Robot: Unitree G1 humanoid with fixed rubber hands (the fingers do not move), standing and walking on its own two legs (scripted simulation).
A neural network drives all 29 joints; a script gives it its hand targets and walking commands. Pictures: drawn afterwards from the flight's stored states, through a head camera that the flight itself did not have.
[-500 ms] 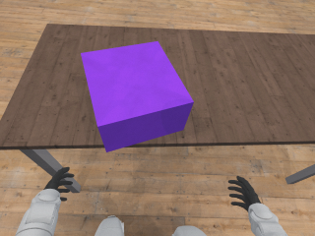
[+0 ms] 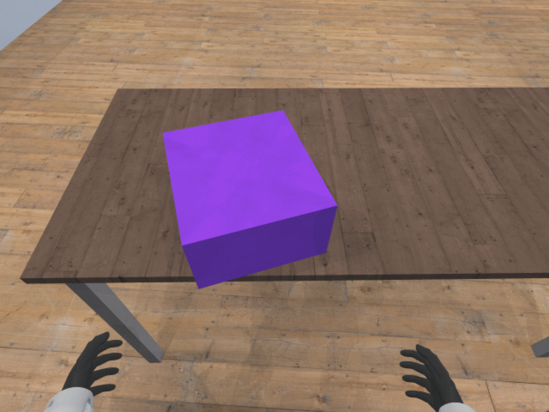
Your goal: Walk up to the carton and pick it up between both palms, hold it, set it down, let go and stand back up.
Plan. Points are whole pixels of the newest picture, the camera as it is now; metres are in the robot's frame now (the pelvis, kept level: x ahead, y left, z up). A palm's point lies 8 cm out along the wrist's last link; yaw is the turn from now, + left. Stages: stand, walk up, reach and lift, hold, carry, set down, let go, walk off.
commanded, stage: reach and lift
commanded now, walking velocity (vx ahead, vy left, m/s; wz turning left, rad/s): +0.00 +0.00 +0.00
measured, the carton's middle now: (244, 192) +0.48 +0.05 -0.01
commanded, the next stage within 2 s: none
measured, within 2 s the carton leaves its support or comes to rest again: neither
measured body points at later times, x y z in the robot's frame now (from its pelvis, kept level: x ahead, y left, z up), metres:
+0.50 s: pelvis +0.02 +0.00 +0.01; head +0.01 +0.00 +0.46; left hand +0.18 +0.25 -0.04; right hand +0.20 -0.27 -0.04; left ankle +0.06 +0.17 -0.74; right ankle -0.05 -0.13 -0.74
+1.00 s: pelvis +0.02 -0.01 +0.01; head +0.01 -0.01 +0.46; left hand +0.20 +0.23 +0.00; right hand +0.22 -0.26 -0.01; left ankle +0.06 +0.17 -0.74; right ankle -0.05 -0.13 -0.74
